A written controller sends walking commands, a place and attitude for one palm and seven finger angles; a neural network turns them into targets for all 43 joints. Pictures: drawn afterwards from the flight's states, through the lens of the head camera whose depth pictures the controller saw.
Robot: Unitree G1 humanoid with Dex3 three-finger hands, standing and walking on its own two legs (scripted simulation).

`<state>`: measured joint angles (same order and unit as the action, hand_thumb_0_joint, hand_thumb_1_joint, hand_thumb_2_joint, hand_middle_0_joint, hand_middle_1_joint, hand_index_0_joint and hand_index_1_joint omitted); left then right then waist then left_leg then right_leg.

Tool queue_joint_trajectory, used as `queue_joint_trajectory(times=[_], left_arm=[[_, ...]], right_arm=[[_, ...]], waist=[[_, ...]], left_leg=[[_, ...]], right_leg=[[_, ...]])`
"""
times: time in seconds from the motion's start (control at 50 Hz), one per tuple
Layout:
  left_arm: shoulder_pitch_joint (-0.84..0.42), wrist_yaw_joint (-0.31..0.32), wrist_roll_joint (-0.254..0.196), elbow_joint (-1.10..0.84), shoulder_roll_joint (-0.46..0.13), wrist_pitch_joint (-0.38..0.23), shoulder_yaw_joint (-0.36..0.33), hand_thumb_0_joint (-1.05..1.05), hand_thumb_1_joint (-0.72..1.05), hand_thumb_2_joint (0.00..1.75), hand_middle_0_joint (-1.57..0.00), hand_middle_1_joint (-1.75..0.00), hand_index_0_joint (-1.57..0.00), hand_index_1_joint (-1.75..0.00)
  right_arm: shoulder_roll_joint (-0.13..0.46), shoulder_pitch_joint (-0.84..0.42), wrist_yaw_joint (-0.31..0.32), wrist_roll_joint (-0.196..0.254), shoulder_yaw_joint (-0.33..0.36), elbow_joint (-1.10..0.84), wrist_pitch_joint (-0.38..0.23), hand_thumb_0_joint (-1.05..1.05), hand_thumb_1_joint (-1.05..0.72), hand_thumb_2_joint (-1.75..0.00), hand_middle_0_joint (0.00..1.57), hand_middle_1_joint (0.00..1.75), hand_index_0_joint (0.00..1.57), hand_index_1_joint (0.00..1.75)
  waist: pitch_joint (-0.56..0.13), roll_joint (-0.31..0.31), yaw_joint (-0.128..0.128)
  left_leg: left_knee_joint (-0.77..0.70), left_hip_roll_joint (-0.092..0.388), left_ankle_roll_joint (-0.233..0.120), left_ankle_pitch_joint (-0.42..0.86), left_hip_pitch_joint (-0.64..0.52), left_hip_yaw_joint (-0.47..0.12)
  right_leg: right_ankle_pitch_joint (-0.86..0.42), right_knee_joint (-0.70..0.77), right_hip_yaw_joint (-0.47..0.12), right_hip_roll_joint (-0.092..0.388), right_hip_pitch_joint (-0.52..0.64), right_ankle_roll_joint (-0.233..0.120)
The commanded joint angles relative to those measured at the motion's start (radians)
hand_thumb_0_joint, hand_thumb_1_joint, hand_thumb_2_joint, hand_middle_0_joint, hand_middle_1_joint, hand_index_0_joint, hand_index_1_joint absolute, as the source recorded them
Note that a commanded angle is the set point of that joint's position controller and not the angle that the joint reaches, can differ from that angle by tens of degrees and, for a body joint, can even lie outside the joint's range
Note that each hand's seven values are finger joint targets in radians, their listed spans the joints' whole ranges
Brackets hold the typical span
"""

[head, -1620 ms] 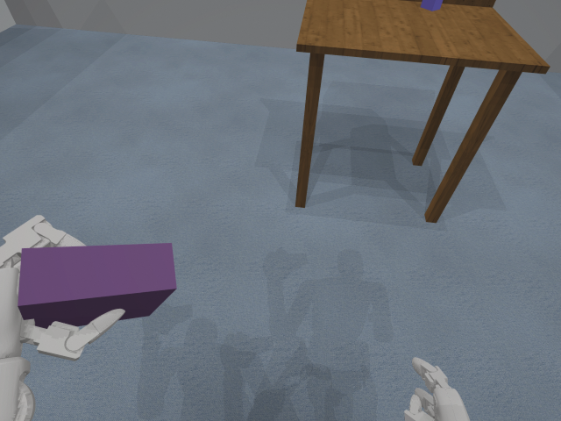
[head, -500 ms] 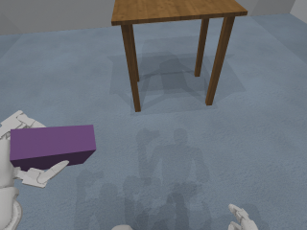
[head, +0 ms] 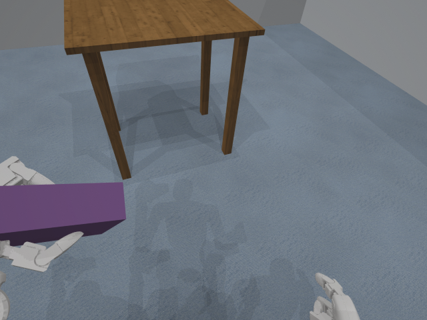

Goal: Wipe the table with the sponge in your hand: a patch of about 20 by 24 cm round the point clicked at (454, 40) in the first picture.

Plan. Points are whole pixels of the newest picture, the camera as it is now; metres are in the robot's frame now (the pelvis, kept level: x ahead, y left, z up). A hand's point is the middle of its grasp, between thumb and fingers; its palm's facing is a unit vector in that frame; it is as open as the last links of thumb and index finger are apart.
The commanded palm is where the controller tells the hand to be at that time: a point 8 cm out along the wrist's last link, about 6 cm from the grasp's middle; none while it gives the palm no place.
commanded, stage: walk to a spot facing it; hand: left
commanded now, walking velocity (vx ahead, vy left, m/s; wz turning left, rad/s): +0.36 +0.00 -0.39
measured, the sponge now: (80, 213) +0.22 +0.21 +0.15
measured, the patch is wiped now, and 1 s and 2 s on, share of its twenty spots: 0.00 0.00 0.00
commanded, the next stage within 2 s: turn to face it in 1.38 s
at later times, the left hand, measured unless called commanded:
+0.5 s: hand (178, 120) +0.42 +0.11 +0.17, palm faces +0.15 -0.84 -0.53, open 9.4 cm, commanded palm +0.36 +0.19 +0.19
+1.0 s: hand (185, 68) +0.58 +0.12 +0.19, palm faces +0.23 -0.90 -0.36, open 9.4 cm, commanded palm +0.52 +0.18 +0.19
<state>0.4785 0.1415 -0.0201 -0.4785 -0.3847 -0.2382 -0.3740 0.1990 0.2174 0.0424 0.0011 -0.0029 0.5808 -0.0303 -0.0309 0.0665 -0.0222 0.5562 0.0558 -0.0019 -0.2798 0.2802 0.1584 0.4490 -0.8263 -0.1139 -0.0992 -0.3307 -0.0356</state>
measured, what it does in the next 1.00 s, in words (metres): walks ahead: right foot, then left foot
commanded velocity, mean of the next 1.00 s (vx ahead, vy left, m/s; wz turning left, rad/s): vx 0.37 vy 0.00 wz -0.12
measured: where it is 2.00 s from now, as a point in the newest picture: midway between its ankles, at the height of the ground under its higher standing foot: (258, 268)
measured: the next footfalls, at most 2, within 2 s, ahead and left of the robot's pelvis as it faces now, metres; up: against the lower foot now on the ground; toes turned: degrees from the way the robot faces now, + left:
right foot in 0.38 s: +0.22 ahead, -0.15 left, +0.00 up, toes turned -19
left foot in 0.80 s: +0.43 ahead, +0.05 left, +0.00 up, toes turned +2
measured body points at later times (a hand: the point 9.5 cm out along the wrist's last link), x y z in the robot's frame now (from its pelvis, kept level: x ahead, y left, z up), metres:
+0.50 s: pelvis +0.15 -0.06 -0.01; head +0.21 -0.08 +0.43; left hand +0.41 +0.16 +0.20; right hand +0.26 -0.33 -0.12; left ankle +0.10 +0.09 -0.62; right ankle +0.19 -0.14 -0.73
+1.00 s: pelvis +0.31 -0.06 +0.00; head +0.33 -0.05 +0.45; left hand +0.56 +0.17 +0.21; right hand +0.46 -0.29 -0.08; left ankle +0.39 +0.04 -0.73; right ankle +0.28 -0.18 -0.66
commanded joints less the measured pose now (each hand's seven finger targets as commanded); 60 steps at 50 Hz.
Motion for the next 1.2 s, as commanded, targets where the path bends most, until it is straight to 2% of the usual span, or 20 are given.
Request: queue_joint_trajectory(times=[0.0,0.08,0.22,0.3,0.32,0.34,0.36,0.38,0.44,0.56,0.7,0.76,0.78,0.8,0.82,0.84,0.88,1.0,1.12,1.18], left_arm=[[-0.191,0.017,0.011,-0.304,-0.177,-0.073,-0.074,0.00,0.10,1.30,-1.20,-1.60,-1.20,-1.60],[-0.221,0.012,0.034,-0.306,-0.114,-0.038,-0.005,0.00,0.10,1.30,-1.20,-1.60,-1.20,-1.60],[-0.118,0.005,0.027,-0.193,-0.148,-0.038,-0.098,0.00,0.10,1.30,-1.20,-1.60,-1.20,-1.60],[-0.077,0.001,0.015,-0.234,-0.174,-0.035,-0.114,0.00,0.10,1.30,-1.20,-1.60,-1.20,-1.60],[-0.068,0.005,0.019,-0.261,-0.192,-0.029,-0.125,0.00,0.10,1.30,-1.20,-1.60,-1.20,-1.60],[-0.073,0.013,0.026,-0.301,-0.226,-0.030,-0.150,0.00,0.10,1.30,-1.20,-1.60,-1.20,-1.60],[-0.025,0.021,0.018,-0.306,-0.251,-0.034,-0.190,0.00,0.10,1.30,-1.20,-1.60,-1.20,-1.60],[-0.058,0.034,-0.001,-0.377,-0.296,-0.049,-0.246,0.00,0.10,1.30,-1.20,-1.60,-1.20,-1.60],[0.054,0.034,0.000,-0.374,-0.272,-0.060,-0.263,0.00,0.10,1.30,-1.20,-1.60,-1.20,-1.60],[0.048,0.030,-0.020,-0.335,-0.225,-0.065,-0.245,0.00,0.10,1.30,-1.20,-1.60,-1.20,-1.60],[-0.033,0.039,-0.016,-0.167,-0.148,-0.023,-0.131,0.00,0.10,1.30,-1.20,-1.60,-1.20,-1.60],[-0.178,0.035,-0.004,-0.198,-0.131,-0.028,-0.058,0.00,0.10,1.30,-1.20,-1.60,-1.20,-1.60],[-0.219,0.035,0.000,-0.226,-0.134,-0.037,-0.048,0.00,0.10,1.30,-1.20,-1.60,-1.20,-1.60],[-0.244,0.038,-0.004,-0.239,-0.127,-0.045,-0.051,0.00,0.10,1.30,-1.20,-1.60,-1.20,-1.60],[-0.283,0.041,-0.001,-0.255,-0.144,-0.058,-0.047,0.00,0.10,1.30,-1.20,-1.60,-1.20,-1.60],[-0.301,0.036,0.011,-0.243,-0.204,-0.058,-0.070,0.00,0.10,1.30,-1.20,-1.60,-1.20,-1.60],[-0.323,0.030,0.012,-0.343,-0.216,-0.056,-0.085,0.00,0.10,1.30,-1.20,-1.60,-1.20,-1.60],[-0.056,0.030,-0.003,-0.386,-0.139,-0.052,-0.120,0.00,0.10,1.30,-1.20,-1.60,-1.20,-1.60],[-0.077,0.020,-0.008,-0.094,-0.098,-0.023,-0.101,0.00,0.10,1.30,-1.20,-1.60,-1.20,-1.60],[-0.121,0.016,0.000,-0.063,-0.099,0.000,-0.063,0.00,0.10,1.30,-1.20,-1.60,-1.20,-1.60]], right_arm=[[0.104,-0.068,0.017,-0.019,0.025,-0.131,-0.086,0.00,-0.90,-0.90,0.20,0.30,0.20,0.30],[0.120,-0.052,0.008,-0.010,0.033,-0.118,-0.107,0.00,-0.90,-0.90,0.20,0.30,0.20,0.30],[0.102,-0.054,0.006,-0.021,0.040,-0.124,-0.105,0.00,-0.90,-0.90,0.20,0.30,0.20,0.30],[0.099,-0.058,0.004,-0.004,0.039,-0.128,-0.098,0.00,-0.90,-0.90,0.20,0.30,0.20,0.30],[0.096,-0.067,-0.002,0.005,0.041,-0.130,-0.095,0.00,-0.90,-0.90,0.20,0.30,0.20,0.30],[0.080,-0.067,-0.010,0.014,0.047,-0.135,-0.091,0.00,-0.90,-0.90,0.20,0.30,0.20,0.30],[0.061,-0.083,-0.013,0.011,0.040,-0.157,-0.090,0.00,-0.90,-0.90,0.20,0.30,0.20,0.30],[0.068,-0.124,-0.010,0.000,0.026,-0.166,-0.089,0.00,-0.90,-0.90,0.20,0.30,0.20,0.30],[0.095,-0.108,-0.030,-0.001,0.044,-0.113,-0.057,0.00,-0.90,-0.90,0.20,0.30,0.20,0.30],[0.102,-0.106,-0.010,-0.001,0.060,-0.111,-0.020,0.00,-0.90,-0.90,0.20,0.30,0.20,0.30],[0.094,-0.075,0.021,0.001,0.053,-0.143,-0.040,0.00,-0.90,-0.90,0.20,0.30,0.20,0.30],[0.114,-0.057,0.041,0.000,0.057,-0.146,-0.049,0.00,-0.90,-0.90,0.20,0.30,0.20,0.30],[0.130,-0.048,0.047,-0.002,0.063,-0.150,-0.056,0.00,-0.90,-0.90,0.20,0.30,0.20,0.30],[0.147,-0.059,0.044,-0.002,0.063,-0.152,-0.059,0.00,-0.90,-0.90,0.20,0.30,0.20,0.30],[0.125,-0.064,0.036,-0.003,0.046,-0.162,-0.065,0.00,-0.90,-0.90,0.20,0.30,0.20,0.30],[0.115,-0.090,0.034,-0.018,0.025,-0.148,-0.072,0.00,-0.90,-0.90,0.20,0.30,0.20,0.30],[0.105,-0.104,0.021,-0.012,0.036,-0.136,-0.089,0.00,-0.90,-0.90,0.20,0.30,0.20,0.30],[0.101,-0.083,-0.003,-0.010,0.044,-0.130,-0.121,0.00,-0.90,-0.90,0.20,0.30,0.20,0.30],[0.103,-0.066,0.024,0.000,0.049,-0.117,-0.094,0.00,-0.90,-0.90,0.20,0.30,0.20,0.30],[0.100,-0.074,0.037,0.011,0.046,-0.117,-0.075,0.00,-0.90,-0.90,0.20,0.30,0.20,0.30]], waist=[[0.003,-0.325,0.033],[0.075,-0.269,0.022],[0.048,-0.324,0.040],[-0.087,-0.274,0.022],[-0.142,-0.193,0.005],[-0.220,-0.024,0.002],[-0.286,0.130,0.007],[-0.235,0.085,0.006],[-0.196,-0.061,0.020],[-0.089,-0.016,0.049],[-0.015,0.066,0.015],[-0.003,-0.041,0.045],[-0.020,-0.140,0.058],[-0.052,-0.342,0.049],[-0.036,-0.376,0.041],[-0.028,-0.375,0.044],[0.026,-0.332,0.031],[-0.070,-0.339,0.015],[-0.007,-0.257,0.032],[-0.032,-0.176,0.018]], left_leg=[[-0.315,0.439,-0.201,0.059,-0.283,-0.441],[-0.314,0.314,-0.109,0.147,-0.161,-0.102],[-0.272,0.290,-0.083,0.423,-0.195,0.061],[0.091,0.244,-0.063,0.614,-0.187,0.115],[0.277,0.217,-0.051,0.567,-0.105,0.105],[0.547,0.153,-0.034,0.324,0.072,0.104],[0.798,0.008,-0.014,-0.244,0.352,0.008],[0.896,0.037,-0.005,-0.317,0.447,-0.126],[0.925,0.104,0.028,-0.136,0.470,-0.198],[0.506,0.142,0.041,-0.008,0.332,-0.134],[0.091,0.044,0.004,0.076,0.098,0.033],[-0.036,0.025,-0.015,0.090,-0.115,0.045],[-0.100,0.086,-0.056,0.033,-0.215,-0.076],[-0.194,0.275,-0.138,0.012,-0.313,-0.389],[-0.276,0.401,-0.217,0.069,-0.315,-0.602],[-0.325,0.433,-0.223,-0.108,-0.212,-0.632],[-0.334,0.412,-0.221,-0.175,-0.135,-0.538],[-0.327,0.299,-0.128,-0.057,-0.107,-0.145],[-0.287,0.302,-0.107,-0.035,-0.082,-0.042],[-0.057,0.236,-0.074,-0.052,-0.049,0.008]], right_leg=[[0.018,-0.434,0.069,0.166,-0.447,0.036],[-0.139,-0.306,0.185,0.189,-0.374,0.057],[-0.234,0.061,0.334,0.146,-0.184,0.047],[-0.274,0.287,0.414,0.041,0.160,0.018],[-0.305,0.321,0.357,0.069,0.310,-0.003],[-0.506,0.301,0.126,0.229,0.490,-0.083],[-0.876,0.318,-0.293,0.439,0.650,-0.207],[-0.939,0.356,-0.366,0.511,0.609,-0.222],[-0.567,0.405,-0.213,0.478,0.440,-0.189],[-0.422,0.502,0.058,0.401,0.147,-0.149],[-0.327,0.457,0.100,0.361,0.127,-0.104],[-0.289,0.275,0.160,0.304,0.042,-0.056],[-0.288,0.102,0.180,0.257,-0.035,-0.023],[-0.051,-0.121,0.226,0.157,-0.174,0.024],[0.156,-0.309,0.176,0.114,-0.265,0.029],[0.134,-0.413,0.108,0.161,-0.266,0.025],[0.085,-0.413,0.081,0.207,-0.302,0.034],[-0.112,-0.173,0.214,0.199,-0.182,0.055],[-0.107,0.128,0.312,0.152,-0.060,0.073],[-0.160,0.328,0.337,0.120,0.123,0.062]])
